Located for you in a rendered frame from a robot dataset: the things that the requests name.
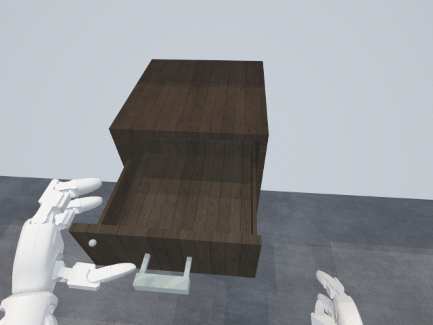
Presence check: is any robot left forearm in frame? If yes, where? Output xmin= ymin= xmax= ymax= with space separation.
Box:
xmin=0 ymin=292 xmax=58 ymax=325

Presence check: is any handle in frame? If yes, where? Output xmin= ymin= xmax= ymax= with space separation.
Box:
xmin=133 ymin=253 xmax=192 ymax=295

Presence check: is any drawer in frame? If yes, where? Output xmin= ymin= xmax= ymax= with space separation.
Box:
xmin=69 ymin=137 xmax=262 ymax=278

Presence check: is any cabinet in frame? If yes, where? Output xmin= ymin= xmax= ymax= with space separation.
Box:
xmin=109 ymin=59 xmax=269 ymax=212

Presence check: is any left robot hand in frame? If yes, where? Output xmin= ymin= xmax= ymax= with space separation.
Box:
xmin=12 ymin=178 xmax=136 ymax=295

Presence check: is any right robot hand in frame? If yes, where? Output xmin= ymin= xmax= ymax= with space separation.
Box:
xmin=311 ymin=270 xmax=363 ymax=325

